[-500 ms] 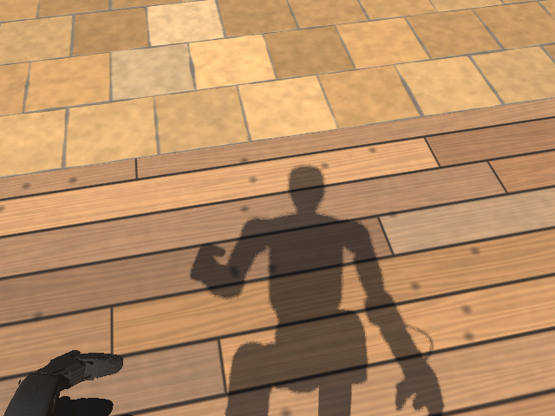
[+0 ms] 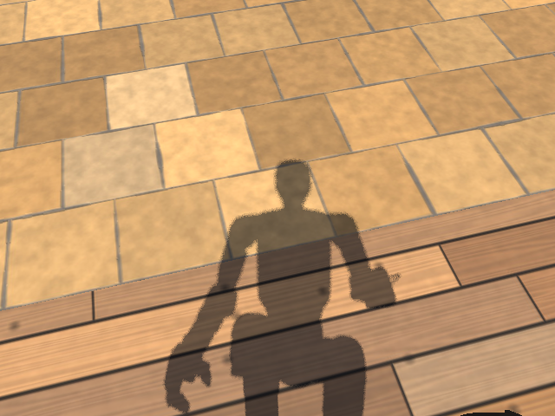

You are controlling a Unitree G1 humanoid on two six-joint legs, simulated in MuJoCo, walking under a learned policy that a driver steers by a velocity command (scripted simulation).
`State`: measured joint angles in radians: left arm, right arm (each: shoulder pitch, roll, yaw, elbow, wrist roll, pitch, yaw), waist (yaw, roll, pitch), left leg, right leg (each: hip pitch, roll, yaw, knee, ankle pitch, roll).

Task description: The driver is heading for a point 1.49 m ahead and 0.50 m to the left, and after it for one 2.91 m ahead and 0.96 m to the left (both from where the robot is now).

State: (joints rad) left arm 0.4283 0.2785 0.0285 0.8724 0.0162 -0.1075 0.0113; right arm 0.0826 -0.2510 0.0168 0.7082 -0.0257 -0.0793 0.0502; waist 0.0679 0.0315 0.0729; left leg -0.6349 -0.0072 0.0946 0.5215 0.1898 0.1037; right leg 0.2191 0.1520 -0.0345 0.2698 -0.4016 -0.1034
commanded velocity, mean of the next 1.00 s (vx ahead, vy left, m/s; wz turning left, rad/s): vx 0.11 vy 0.00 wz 0.51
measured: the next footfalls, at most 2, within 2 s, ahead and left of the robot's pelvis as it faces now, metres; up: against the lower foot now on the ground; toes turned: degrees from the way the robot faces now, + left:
left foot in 0.02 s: +0.26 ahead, +0.06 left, +0.00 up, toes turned +3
right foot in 0.66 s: +0.40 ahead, -0.06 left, +0.00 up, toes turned +43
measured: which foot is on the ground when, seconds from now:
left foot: up 0.00-0.00, down 0.02-0.66, up 0.68-1.00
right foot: down 0.00-0.00, up 0.02-0.64, down 0.66-1.00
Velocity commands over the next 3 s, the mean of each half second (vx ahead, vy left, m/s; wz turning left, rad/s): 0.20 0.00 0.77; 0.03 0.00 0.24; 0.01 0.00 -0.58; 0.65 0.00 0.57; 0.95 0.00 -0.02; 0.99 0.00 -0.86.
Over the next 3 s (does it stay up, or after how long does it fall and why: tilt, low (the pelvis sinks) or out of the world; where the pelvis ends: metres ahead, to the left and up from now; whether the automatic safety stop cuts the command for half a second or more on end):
stays up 1.25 0.57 0.01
